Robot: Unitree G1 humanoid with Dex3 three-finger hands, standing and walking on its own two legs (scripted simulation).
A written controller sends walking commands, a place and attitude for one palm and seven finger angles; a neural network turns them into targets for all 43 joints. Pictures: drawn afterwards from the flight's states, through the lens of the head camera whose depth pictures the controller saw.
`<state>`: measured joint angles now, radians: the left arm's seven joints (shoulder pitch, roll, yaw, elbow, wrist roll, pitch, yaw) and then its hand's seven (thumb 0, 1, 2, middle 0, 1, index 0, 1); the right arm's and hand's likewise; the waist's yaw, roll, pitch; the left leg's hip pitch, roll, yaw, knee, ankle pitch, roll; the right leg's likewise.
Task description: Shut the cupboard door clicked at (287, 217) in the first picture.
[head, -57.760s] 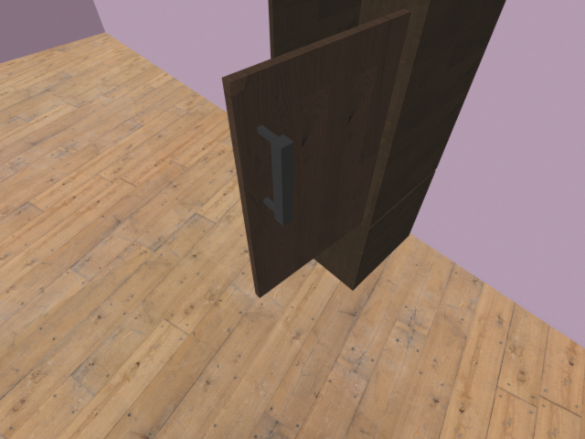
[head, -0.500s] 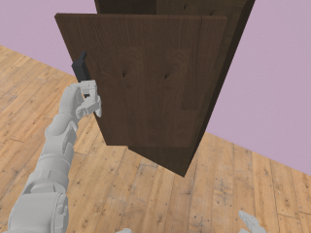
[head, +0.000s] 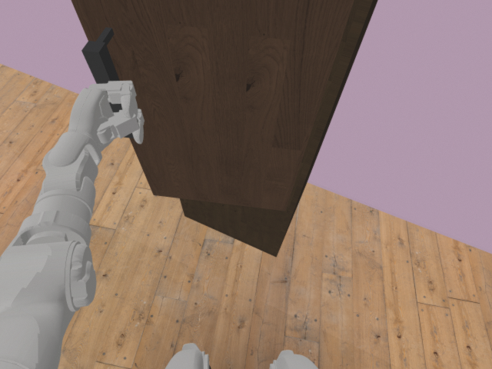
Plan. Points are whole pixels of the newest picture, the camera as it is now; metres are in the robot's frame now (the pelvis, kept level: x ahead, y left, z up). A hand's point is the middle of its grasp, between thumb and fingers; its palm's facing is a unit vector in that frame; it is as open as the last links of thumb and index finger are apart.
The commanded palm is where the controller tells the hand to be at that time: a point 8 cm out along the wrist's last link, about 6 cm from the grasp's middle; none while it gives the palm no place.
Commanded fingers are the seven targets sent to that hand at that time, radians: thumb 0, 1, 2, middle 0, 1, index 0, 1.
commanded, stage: push the door shut along its arc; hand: left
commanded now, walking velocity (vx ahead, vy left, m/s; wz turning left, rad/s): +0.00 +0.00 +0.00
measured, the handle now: (118, 87) +0.56 +0.19 +0.12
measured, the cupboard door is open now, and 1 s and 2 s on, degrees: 18 10 2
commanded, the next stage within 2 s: pull the fist back off the door in 1.08 s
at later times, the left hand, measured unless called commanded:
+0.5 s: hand (168, 94) +0.53 +0.10 +0.13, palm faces -0.34 -0.94 +0.00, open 3.1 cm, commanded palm +0.54 +0.16 +0.12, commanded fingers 0.00 0.90 0.90 -1.30 -1.50 -1.30 -1.50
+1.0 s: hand (183, 82) +0.56 +0.08 +0.13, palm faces -0.40 -0.92 -0.02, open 3.2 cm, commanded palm +0.59 +0.11 +0.12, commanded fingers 0.00 0.90 0.90 -1.30 -1.50 -1.30 -1.50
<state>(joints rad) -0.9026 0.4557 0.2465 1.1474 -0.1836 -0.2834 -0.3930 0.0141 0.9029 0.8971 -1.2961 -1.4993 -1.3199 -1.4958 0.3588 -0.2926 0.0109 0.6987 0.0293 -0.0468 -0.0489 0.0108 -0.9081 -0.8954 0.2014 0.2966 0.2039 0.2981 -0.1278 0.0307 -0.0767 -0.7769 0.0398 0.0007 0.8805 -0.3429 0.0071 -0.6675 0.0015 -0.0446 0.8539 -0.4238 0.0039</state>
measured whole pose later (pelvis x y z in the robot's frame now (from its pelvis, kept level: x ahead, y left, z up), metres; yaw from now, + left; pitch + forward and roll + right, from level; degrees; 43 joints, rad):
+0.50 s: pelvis +0.00 +0.01 -0.01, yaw -1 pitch +18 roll -3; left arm -1.12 0.50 0.27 1.27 -0.11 -0.25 -0.43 0.01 0.90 0.90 -1.29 -1.50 -1.30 -1.50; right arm 0.38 -0.28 0.02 0.69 0.00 -0.06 -0.03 0.01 -0.91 -0.90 0.20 0.30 0.21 0.30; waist -0.20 0.05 -0.09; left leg -0.89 0.05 0.01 0.94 -0.37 0.02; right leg -0.78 0.01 -0.03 0.90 -0.44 0.01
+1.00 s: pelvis +0.01 +0.00 -0.02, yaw -1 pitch +22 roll -3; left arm -1.32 0.55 0.20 1.35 -0.09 -0.18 -0.46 0.01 0.95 0.97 -1.29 -1.50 -1.30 -1.50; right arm 0.39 -0.29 0.02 0.73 -0.02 -0.07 -0.04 0.01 -0.91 -0.90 0.20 0.30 0.21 0.30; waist -0.24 0.05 -0.08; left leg -1.00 0.06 -0.02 1.00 -0.39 0.00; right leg -0.88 0.02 -0.06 0.95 -0.46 0.00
